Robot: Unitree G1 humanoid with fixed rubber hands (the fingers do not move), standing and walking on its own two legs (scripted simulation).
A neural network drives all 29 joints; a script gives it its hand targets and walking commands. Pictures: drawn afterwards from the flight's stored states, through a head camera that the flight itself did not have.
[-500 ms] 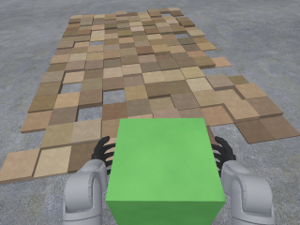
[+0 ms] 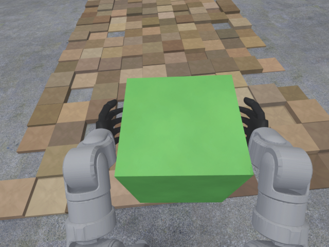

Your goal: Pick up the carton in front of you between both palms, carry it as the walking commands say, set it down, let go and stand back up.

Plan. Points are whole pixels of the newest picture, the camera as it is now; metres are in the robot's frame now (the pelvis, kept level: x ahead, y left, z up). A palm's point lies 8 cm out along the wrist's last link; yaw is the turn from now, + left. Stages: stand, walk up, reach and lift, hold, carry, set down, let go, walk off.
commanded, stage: carry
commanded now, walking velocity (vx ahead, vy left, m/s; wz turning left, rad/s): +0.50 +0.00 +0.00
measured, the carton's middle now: (179, 147) +0.34 +0.01 +0.08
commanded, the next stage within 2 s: none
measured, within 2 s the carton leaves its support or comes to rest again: neither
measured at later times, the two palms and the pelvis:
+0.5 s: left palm (137, 47) +0.74 +0.16 +0.11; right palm (225, 48) +0.71 -0.13 +0.12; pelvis +0.33 +0.04 -0.01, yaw -1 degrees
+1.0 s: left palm out of the picture +1.08 +0.22 +0.19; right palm out of the picture +1.08 -0.08 +0.20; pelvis +0.70 +0.05 +0.01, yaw +0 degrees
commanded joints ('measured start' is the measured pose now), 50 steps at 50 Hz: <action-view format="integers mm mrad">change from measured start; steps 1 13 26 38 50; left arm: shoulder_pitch -644 -1092 -962 -1117 -1039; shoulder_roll -742 -965 -880 -939 -946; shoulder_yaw -711 -579 -589 -729 -566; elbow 86 300 194 -39 486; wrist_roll -443 -457 -308 -536 -456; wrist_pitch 37 1 -35 -27 27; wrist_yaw -243 -191 -147 -203 -255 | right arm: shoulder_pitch -609 -1092 -1016 -916 -927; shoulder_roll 737 972 930 787 787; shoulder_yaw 670 566 615 535 470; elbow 120 281 152 114 490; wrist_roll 377 526 484 320 321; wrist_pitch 22 -22 -46 -32 10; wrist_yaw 196 226 211 166 208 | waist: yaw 8 -109 -144 62 -87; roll -145 65 99 -69 258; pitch -254 -466 -427 -535 -530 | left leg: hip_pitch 11 850 978 -189 932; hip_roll -40 223 82 -57 254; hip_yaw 65 -398 -92 -138 -498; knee -139 -389 -290 499 -355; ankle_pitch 85 255 745 -263 414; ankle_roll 14 197 166 40 155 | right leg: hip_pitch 231 -613 -680 463 -385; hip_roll -208 -40 27 -244 62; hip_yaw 136 236 59 530 161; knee -51 1015 457 151 829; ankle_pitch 393 -114 101 439 -181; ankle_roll -111 -13 -10 -176 48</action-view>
